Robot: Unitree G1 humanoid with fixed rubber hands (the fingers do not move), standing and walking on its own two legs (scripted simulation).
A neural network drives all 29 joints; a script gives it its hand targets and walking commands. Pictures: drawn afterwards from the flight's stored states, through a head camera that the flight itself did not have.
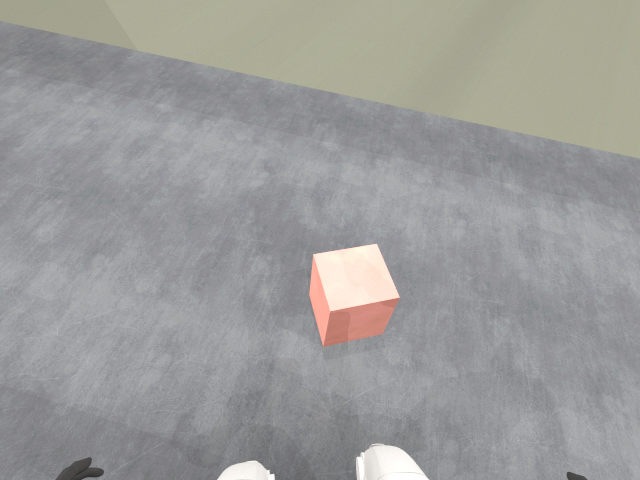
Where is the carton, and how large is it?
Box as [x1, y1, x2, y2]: [309, 244, 399, 346]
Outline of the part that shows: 376,244 313,254 309,295 323,346 382,333 399,297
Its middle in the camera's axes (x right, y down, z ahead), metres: +0.09 +0.18 +1.25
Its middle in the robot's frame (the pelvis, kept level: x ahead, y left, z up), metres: +0.70 -0.13 -0.61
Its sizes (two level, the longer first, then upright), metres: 0.210 0.200 0.250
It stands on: the floor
